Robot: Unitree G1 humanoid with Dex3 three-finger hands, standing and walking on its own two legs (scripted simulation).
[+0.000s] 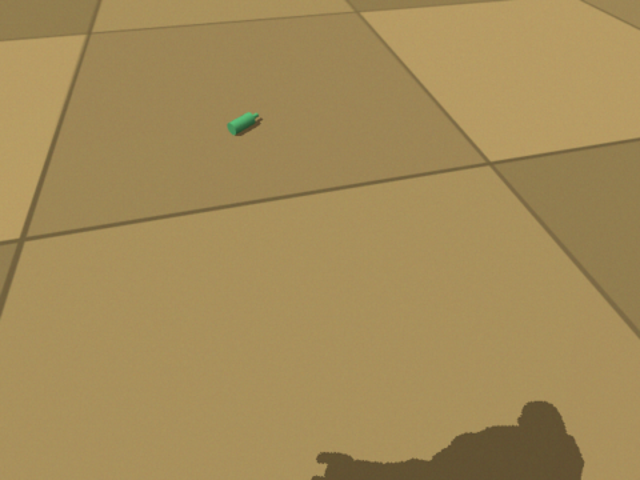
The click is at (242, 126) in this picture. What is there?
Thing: lying bottle
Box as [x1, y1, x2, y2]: [227, 112, 258, 134]
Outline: 258,114 255,113 252,115 248,112 229,122 227,124 227,127 232,134 235,134 254,123 254,118 258,116
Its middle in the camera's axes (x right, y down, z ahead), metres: -0.42 -0.67 +2.19
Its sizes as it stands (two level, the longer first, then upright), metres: 0.198 0.072 0.072
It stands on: the floor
